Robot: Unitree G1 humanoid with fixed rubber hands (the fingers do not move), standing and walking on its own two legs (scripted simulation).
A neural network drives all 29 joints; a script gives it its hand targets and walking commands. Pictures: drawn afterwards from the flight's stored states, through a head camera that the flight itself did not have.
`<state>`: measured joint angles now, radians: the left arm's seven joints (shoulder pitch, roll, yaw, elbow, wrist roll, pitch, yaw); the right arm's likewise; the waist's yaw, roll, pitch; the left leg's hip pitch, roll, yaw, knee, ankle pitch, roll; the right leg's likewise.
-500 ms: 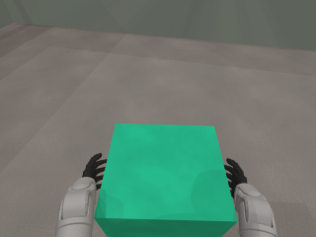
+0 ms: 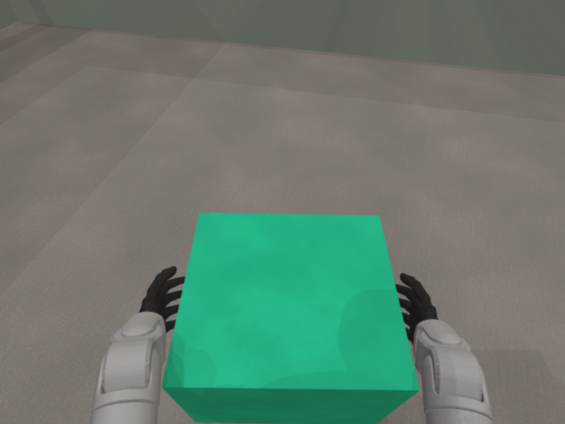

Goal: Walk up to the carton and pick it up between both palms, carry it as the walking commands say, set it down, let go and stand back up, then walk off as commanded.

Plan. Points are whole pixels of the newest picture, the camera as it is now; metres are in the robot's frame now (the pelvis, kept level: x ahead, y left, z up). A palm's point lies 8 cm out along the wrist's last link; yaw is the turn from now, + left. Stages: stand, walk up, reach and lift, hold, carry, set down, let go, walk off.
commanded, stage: reach and lift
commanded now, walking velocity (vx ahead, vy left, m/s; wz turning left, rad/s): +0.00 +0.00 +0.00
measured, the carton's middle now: (287, 319) +0.29 +0.00 -0.04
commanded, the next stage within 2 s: hold in 0.18 s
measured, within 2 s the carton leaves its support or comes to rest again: neither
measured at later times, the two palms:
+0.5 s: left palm (159, 318) +0.26 +0.18 +0.03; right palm (432, 327) +0.25 -0.20 +0.02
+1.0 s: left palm (155, 318) +0.26 +0.18 +0.03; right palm (426, 329) +0.25 -0.20 +0.01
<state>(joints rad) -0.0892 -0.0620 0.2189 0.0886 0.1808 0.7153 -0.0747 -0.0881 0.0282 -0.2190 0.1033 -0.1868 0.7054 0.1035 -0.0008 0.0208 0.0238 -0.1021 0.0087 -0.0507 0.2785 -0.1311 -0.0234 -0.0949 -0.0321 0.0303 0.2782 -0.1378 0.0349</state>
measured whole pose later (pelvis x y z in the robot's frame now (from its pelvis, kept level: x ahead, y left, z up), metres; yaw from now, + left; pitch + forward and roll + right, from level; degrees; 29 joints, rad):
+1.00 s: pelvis +0.00 +0.00 +0.00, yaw +0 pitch -2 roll +0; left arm -0.08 -0.08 0.22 0.07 0.18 0.74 -0.07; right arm -0.07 0.04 -0.25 0.08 -0.18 0.73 0.12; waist -0.01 0.03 -0.02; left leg -0.14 0.01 -0.06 0.34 -0.16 -0.02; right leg -0.13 -0.03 0.03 0.34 -0.17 0.04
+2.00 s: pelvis -0.05 -0.12 -0.04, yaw +34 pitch +3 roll -1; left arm 0.04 -0.08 0.17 -0.46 0.04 1.20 0.04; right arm 0.01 -0.02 -0.19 -0.40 0.03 1.20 0.00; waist -0.05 0.01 -0.28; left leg -0.40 0.05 0.09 0.73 -0.38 0.02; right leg -0.42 -0.10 -0.32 0.72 -0.34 -0.06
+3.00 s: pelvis +0.04 -0.32 -0.03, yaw +71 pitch +5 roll -1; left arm 0.11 -0.14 0.19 -0.51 0.01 1.13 0.03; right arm 0.09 0.02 -0.23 -0.51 0.04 1.17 0.01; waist -0.04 0.06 -0.13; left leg -0.48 0.05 0.10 0.88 -0.46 0.01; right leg -0.44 -0.10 -0.28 0.61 -0.25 -0.05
